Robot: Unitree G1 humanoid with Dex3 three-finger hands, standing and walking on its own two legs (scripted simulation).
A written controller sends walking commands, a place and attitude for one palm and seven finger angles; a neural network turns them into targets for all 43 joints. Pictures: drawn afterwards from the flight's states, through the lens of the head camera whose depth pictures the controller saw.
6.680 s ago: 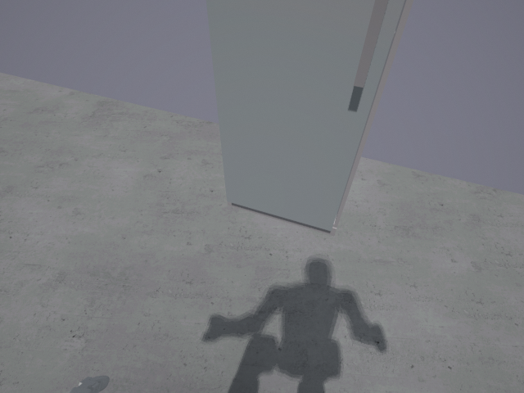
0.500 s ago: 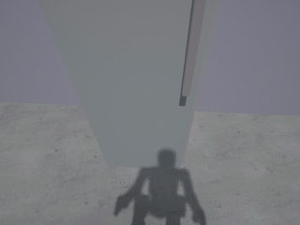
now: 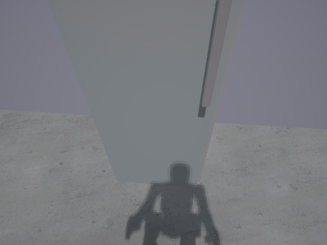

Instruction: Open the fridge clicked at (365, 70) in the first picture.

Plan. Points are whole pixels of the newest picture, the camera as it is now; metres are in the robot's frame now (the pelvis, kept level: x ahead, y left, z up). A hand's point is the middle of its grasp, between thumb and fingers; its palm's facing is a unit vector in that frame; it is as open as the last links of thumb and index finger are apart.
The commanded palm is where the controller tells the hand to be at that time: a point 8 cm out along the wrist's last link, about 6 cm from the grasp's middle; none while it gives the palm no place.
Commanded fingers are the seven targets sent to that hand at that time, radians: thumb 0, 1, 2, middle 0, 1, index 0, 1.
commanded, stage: look again from close up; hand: right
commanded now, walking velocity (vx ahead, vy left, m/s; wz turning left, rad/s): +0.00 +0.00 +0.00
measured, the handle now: (214, 49) +0.57 -0.11 +0.22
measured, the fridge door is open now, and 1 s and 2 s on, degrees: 0 0 0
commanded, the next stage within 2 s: none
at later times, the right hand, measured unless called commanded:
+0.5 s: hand out of the picture +0.00 -0.16 -0.18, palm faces -0.01 +0.98 -0.17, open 7.4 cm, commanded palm none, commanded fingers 0.00 -0.90 -0.90 0.20 0.30 0.20 0.30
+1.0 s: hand out of the picture +0.02 -0.16 -0.18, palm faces -0.02 +0.98 -0.18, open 7.4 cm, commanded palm none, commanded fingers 0.00 -0.90 -0.90 0.20 0.30 0.20 0.30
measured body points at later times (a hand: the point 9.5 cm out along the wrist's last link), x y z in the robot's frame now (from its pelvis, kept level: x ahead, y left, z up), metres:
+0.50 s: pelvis +0.01 +0.01 +0.00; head +0.01 +0.00 +0.45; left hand +0.02 +0.25 -0.15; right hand +0.01 -0.21 -0.16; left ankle -0.01 +0.12 -0.74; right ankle +0.07 -0.07 -0.74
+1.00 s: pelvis +0.02 +0.01 +0.00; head +0.02 +0.00 +0.45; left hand +0.03 +0.25 -0.15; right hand +0.02 -0.21 -0.16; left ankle -0.01 +0.12 -0.74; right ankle +0.07 -0.07 -0.74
